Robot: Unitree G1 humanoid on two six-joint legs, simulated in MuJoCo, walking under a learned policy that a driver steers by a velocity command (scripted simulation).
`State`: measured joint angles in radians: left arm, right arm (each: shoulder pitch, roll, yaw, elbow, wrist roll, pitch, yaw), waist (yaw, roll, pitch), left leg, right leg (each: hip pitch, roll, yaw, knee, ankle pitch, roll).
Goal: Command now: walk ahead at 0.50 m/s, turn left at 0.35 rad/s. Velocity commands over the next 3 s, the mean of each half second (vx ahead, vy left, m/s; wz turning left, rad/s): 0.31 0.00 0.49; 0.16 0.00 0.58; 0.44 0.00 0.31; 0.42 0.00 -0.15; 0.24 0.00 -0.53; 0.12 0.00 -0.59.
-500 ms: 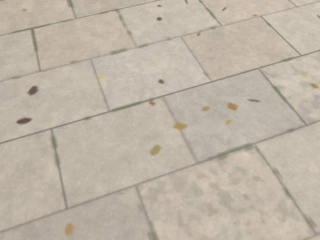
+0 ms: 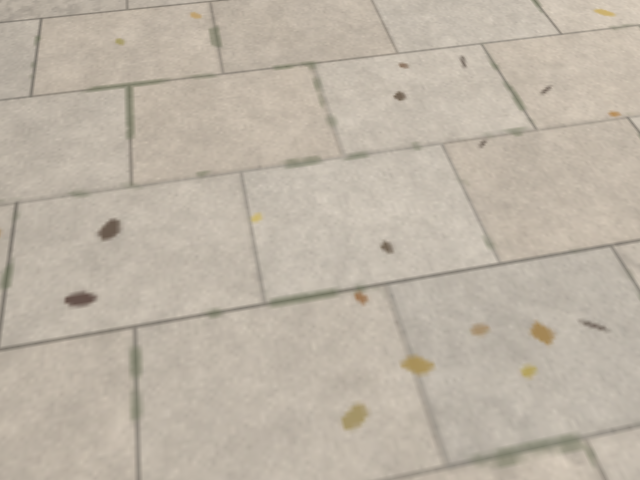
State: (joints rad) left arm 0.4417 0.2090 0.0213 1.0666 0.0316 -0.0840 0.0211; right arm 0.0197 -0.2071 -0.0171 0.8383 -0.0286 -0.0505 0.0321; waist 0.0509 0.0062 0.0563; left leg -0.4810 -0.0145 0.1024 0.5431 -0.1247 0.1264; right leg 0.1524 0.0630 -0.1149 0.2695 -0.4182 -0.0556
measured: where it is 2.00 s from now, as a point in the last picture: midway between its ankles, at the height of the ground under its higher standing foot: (187, 389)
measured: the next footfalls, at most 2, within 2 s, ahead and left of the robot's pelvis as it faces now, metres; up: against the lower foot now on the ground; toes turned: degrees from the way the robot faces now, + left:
left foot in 0.02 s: +0.17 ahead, +0.07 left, +0.00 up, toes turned +4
right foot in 0.52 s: +0.41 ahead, -0.04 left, +0.00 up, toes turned +22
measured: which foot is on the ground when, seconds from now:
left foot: up 0.00-0.00, down 0.02-0.54, up 0.56-0.98, down 1.00-1.00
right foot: down 0.00-0.02, up 0.04-0.50, down 0.52-0.98, up 1.00-1.00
